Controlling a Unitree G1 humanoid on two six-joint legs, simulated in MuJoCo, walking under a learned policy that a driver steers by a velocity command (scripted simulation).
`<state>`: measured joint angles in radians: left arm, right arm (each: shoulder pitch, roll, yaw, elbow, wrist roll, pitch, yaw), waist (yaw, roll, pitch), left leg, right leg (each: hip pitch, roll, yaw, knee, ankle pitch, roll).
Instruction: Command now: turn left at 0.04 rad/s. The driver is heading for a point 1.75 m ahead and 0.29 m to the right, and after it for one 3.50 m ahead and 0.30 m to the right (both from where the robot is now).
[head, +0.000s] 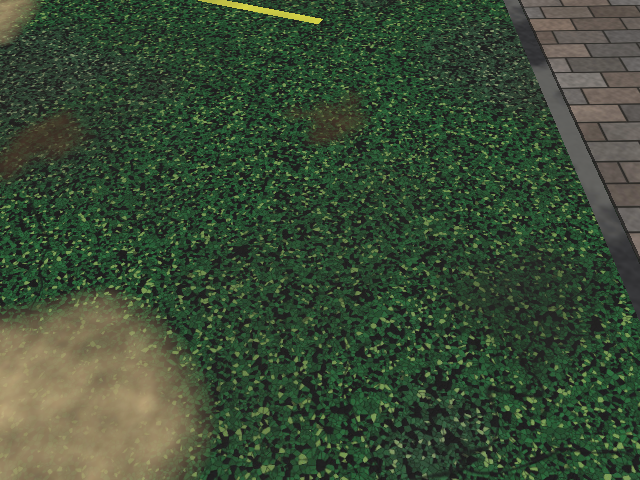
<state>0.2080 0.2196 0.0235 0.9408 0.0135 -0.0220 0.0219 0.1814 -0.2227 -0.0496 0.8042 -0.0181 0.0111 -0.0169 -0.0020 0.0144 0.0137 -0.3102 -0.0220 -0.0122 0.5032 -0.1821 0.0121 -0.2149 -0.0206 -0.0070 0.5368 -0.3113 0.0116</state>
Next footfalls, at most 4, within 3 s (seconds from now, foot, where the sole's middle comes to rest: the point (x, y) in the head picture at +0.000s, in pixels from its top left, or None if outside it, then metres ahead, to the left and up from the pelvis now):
2.26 right None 0.51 -0.10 -0.77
2.78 left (301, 360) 0.81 0.09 -0.77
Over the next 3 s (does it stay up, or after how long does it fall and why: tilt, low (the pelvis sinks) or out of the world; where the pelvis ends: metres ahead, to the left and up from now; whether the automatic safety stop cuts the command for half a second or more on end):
stays up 0.73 0.00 0.01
